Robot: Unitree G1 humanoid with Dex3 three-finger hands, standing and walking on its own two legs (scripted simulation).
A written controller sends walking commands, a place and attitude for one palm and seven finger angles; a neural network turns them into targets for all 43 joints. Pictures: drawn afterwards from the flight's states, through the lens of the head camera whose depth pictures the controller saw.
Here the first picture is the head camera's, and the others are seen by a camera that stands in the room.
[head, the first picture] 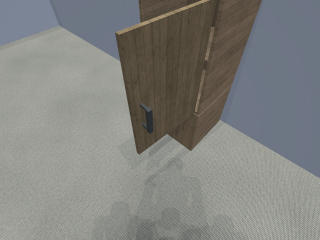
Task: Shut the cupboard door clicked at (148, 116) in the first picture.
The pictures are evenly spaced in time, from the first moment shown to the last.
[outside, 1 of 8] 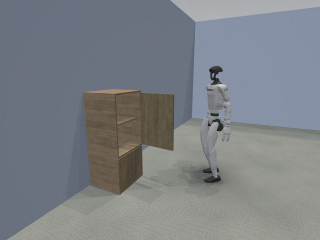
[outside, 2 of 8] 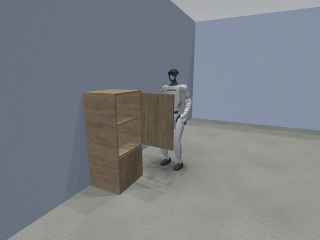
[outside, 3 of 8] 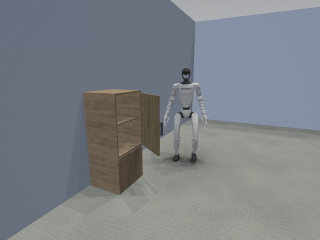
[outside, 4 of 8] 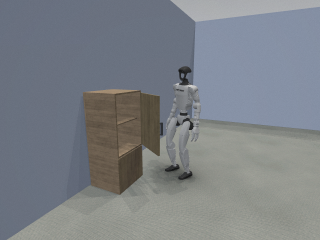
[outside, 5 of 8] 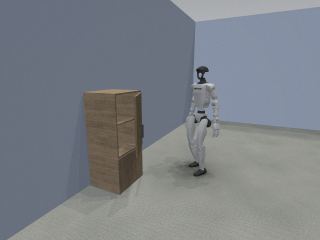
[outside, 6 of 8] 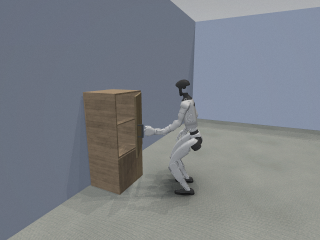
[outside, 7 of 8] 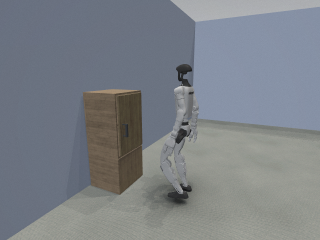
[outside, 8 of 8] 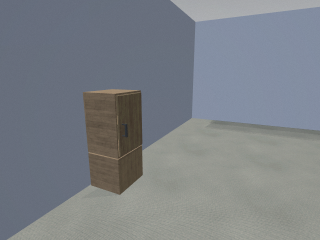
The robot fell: no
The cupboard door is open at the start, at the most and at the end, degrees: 85 85 0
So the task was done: yes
